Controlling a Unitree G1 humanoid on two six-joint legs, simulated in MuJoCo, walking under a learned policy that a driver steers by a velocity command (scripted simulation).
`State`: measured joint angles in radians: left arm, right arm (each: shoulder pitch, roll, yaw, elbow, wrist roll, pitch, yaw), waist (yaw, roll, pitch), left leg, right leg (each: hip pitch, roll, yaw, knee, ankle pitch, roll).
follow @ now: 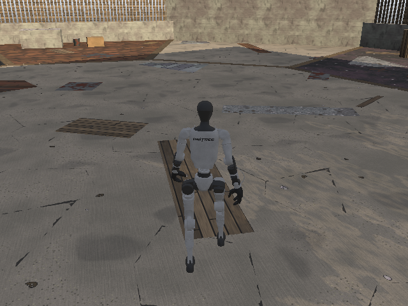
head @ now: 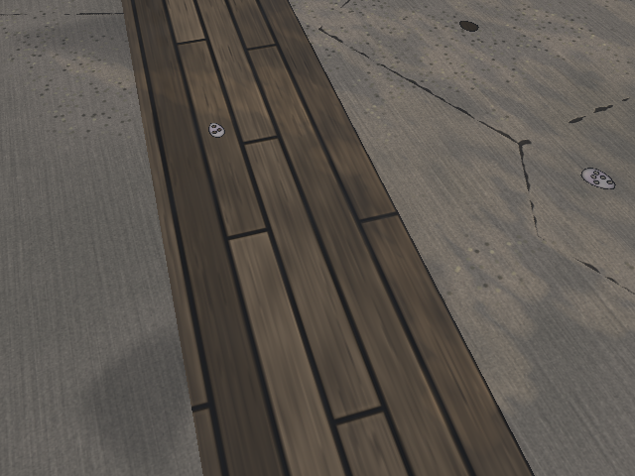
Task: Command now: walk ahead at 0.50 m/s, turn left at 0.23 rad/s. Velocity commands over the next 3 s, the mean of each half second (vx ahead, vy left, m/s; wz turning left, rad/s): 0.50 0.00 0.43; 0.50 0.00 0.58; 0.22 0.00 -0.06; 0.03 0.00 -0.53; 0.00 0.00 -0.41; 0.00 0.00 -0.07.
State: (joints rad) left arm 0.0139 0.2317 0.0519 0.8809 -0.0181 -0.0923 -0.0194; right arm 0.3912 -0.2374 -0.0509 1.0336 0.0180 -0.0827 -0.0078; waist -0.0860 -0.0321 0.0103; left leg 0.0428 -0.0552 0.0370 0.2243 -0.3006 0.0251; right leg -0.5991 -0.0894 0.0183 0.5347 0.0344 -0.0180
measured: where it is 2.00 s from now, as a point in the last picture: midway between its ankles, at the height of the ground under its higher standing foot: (216, 386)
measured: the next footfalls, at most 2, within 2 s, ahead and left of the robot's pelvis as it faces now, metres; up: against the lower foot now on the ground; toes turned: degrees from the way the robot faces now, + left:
right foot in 0.06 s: +0.22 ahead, -0.14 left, +0.00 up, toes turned +0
left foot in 0.60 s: +0.46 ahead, +0.16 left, +0.00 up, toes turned +23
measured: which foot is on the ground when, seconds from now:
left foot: down 0.00-0.06, up 0.08-0.58, down 0.60-1.00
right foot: up 0.00-0.04, down 0.06-0.62, up 0.64-1.00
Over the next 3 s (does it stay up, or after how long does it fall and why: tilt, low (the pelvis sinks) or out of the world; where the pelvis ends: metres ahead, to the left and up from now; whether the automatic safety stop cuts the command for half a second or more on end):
stays up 0.73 0.20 0.00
